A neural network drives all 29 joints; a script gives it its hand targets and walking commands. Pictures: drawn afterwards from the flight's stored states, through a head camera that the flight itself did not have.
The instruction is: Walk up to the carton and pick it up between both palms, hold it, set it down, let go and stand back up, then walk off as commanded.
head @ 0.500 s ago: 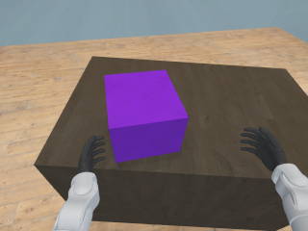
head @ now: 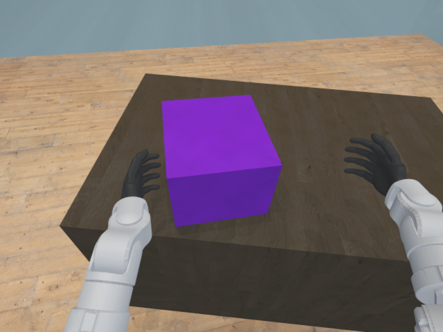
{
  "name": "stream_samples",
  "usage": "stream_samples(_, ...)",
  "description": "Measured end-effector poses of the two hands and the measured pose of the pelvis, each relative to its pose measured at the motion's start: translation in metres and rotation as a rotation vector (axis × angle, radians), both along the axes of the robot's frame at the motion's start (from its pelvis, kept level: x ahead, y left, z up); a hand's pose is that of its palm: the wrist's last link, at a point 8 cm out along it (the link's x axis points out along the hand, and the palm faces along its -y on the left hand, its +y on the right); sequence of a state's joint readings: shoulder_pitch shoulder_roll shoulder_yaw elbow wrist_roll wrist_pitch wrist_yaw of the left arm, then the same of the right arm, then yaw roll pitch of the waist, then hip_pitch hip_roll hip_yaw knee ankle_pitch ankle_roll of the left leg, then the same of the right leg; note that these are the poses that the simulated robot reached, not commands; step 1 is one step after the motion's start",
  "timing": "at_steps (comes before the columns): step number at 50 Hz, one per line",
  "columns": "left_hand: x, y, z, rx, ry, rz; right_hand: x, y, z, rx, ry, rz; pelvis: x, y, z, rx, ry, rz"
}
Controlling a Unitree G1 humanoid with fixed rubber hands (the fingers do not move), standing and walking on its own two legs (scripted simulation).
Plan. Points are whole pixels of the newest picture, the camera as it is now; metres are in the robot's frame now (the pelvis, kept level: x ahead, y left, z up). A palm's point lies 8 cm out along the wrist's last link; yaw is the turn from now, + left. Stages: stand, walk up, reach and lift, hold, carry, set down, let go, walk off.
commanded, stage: reach and lift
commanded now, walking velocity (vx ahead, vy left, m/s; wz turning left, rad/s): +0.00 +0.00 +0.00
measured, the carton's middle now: (214, 157) +0.51 +0.06 -0.01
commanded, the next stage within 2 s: none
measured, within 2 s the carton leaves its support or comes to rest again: neither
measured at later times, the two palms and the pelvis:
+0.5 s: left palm (137, 170) +0.36 +0.19 +0.11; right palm (366, 142) +0.44 -0.23 +0.14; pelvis +0.01 +0.00 +0.00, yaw +0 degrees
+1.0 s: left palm (140, 150) +0.40 +0.20 +0.11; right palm (352, 125) +0.49 -0.22 +0.15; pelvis +0.00 +0.00 +0.00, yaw +0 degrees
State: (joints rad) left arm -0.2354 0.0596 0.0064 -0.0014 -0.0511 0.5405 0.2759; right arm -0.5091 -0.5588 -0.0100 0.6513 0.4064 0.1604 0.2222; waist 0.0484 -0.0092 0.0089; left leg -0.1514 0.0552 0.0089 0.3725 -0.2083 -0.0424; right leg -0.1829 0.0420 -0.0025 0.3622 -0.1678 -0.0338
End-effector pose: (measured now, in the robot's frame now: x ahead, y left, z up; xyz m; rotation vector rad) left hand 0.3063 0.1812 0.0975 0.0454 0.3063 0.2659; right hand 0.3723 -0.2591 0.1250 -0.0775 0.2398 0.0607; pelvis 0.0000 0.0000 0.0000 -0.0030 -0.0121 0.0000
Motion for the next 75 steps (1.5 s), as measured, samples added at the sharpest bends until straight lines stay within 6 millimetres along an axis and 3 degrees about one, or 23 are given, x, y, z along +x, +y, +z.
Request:
stream_samples(28,0.056,0.009,0.011,-0.014,0.012,0.028,0.08,0.028,0.02,0.026,0.003,0.024,0.006,0.0,-0.001,0.0,0.14,-0.001)
stream_samples(45,0.093,0.013,0.021,0.016,0.006,0.036,0.113,0.042,0.036,0.059,0.011,0.021,0.004,-0.002,-0.003,0.003,0.225,-0.002)
stream_samples(51,0.097,0.016,0.01,0.022,0.0,0.034,0.114,0.044,0.017,0.046,0.042,0.012,0.004,-0.002,-0.003,0.003,0.234,-0.002)
stream_samples(64,0.095,0.016,-0.05,0.026,0.005,0.024,0.104,0.06,-0.058,0.011,0.065,0.041,0.0,-0.005,-0.007,0.007,0.34,-0.002)
stream_samples(75,0.096,0.015,-0.064,0.014,-0.047,0.04,0.113,0.059,-0.073,0.008,0.028,0.029,0.0,-0.01,-0.011,0.013,0.425,-0.002)
